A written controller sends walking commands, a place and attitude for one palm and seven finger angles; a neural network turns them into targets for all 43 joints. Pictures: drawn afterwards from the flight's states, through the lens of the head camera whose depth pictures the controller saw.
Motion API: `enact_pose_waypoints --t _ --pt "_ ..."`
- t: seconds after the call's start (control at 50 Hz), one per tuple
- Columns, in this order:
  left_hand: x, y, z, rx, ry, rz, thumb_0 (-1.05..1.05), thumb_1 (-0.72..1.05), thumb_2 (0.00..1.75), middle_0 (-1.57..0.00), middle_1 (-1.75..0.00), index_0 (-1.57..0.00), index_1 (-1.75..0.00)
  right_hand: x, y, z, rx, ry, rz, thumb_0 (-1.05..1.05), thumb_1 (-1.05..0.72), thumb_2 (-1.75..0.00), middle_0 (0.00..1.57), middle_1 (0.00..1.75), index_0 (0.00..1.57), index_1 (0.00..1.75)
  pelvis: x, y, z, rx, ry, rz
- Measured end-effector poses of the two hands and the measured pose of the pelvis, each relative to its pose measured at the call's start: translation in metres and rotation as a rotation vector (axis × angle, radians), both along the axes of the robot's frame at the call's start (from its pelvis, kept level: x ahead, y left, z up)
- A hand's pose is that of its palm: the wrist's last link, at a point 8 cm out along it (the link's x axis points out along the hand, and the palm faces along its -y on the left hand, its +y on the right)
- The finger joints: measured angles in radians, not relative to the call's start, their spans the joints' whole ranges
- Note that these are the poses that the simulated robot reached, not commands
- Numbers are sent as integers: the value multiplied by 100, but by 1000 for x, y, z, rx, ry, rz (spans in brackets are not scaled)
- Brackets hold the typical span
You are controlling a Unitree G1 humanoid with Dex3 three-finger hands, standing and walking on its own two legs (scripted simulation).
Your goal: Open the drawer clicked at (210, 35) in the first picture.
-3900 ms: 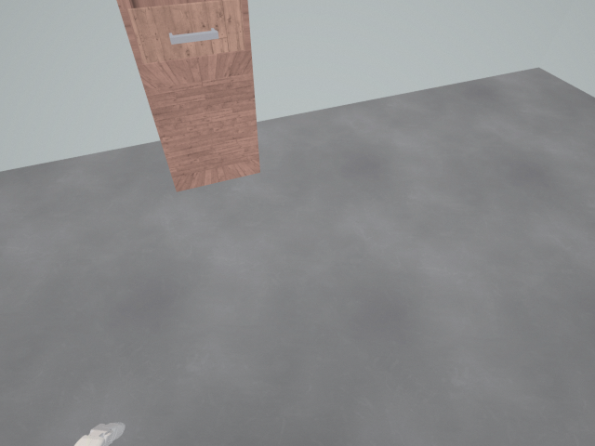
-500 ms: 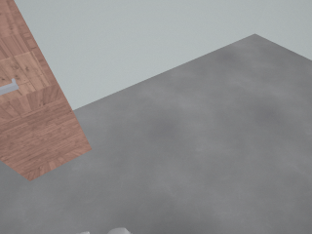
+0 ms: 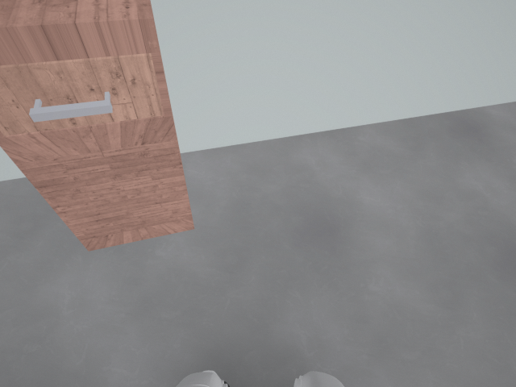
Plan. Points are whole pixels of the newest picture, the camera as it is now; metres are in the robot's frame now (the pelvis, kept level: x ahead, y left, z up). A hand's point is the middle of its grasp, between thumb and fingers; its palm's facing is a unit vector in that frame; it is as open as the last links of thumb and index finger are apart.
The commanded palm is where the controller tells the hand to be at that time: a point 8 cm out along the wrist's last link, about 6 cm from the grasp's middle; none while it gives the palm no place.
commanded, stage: turn to face it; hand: left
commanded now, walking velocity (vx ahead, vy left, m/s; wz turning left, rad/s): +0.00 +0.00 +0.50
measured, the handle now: (73, 105) +0.68 +0.48 -0.03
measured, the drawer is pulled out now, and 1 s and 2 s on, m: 0.00 0.00 0.00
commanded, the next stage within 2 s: take the last steps up to it in 0.44 s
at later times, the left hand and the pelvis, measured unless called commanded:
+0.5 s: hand out of the picture +0.04 +0.13 -0.13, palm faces +0.23 -0.93 -0.27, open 7.4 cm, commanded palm none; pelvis +0.01 -0.07 +0.01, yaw +14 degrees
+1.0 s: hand out of the picture -0.03 +0.20 -0.16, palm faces +0.38 -0.90 -0.19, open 7.4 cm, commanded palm none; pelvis +0.03 +0.01 +0.02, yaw +20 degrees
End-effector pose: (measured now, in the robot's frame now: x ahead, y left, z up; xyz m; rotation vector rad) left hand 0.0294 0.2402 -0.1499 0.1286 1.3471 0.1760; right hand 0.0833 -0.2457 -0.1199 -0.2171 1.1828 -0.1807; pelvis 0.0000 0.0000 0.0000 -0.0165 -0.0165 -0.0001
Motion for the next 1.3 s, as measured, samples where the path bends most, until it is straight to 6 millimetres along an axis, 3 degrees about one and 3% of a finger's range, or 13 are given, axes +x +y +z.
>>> enact_pose_waypoints --t 0.16,0.24,0.32,0.46,0.58,0.66,0.78,0.84,0.92,1.04,1.18,1.3 --pt "48 12 31 77 -161 25 0 91 90 -20 -30 -20 -29 11 -3 2 38 18 44 0 -90 -89 20 30 20 30 5 -12 10 -10 20 73" --pt "58 0 40 103 -204 36 0 91 90 -20 -30 -20 -29 14 -17 -4 55 26 59 0 -90 -89 20 30 20 30 6 -28 9 -5 26 112" --pt "53 -22 43 128 -237 56 0 90 90 -20 -30 -20 -30 18 -40 -18 74 37 76 0 -90 -89 20 30 20 30 7 -50 2 15 28 147" --pt "6 -58 50 112 -166 130 0 90 90 -20 -30 -20 -30 30 -64 -15 66 71 127 0 -90 -90 19 29 20 30 8 -66 12 43 10 219" --pt "-37 -69 42 83 -99 212 0 91 90 -20 -30 -21 -30 38 -59 -10 42 113 199 0 -91 -90 19 29 20 30 6 -68 15 49 13 274" --pt "-76 -65 32 56 -42 278 0 91 90 -20 -30 -21 -30 53 -39 -6 27 111 274 0 -91 -90 19 29 20 30 2 -58 13 37 17 303" --pt "-141 -46 8 2 79 383 0 90 90 -20 -30 -21 -30 84 12 2 8 6 379 0 -91 -90 19 29 20 30 -1 -28 3 15 17 338" --pt "-151 -33 7 -12 134 385 1 91 90 -20 -30 -20 -30 82 31 10 11 -31 383 0 -90 -90 19 29 20 30 3 -14 6 10 -1 326" --pt "-128 -13 15 -18 96 368 1 91 90 -20 -30 -20 -29 62 45 13 15 10 353 0 -90 -90 20 29 20 30 12 2 15 -1 -14 341" --pt "-63 12 21 -5 -25 340 1 91 90 -20 -30 -20 -29 19 46 5 16 169 292 0 -91 -89 20 29 20 30 34 18 18 12 -18 353" --pt "38 27 22 4 -114 261 1 91 90 -20 -30 -20 -29 -17 44 -7 32 348 185 0 -91 -89 20 29 20 30 78 27 11 30 -12 342" --pt "138 30 18 29 -215 193 0 90 90 -20 -30 -20 -30 -13 40 -21 53 490 123 0 -90 -89 20 29 20 30 135 26 -7 28 -4 333"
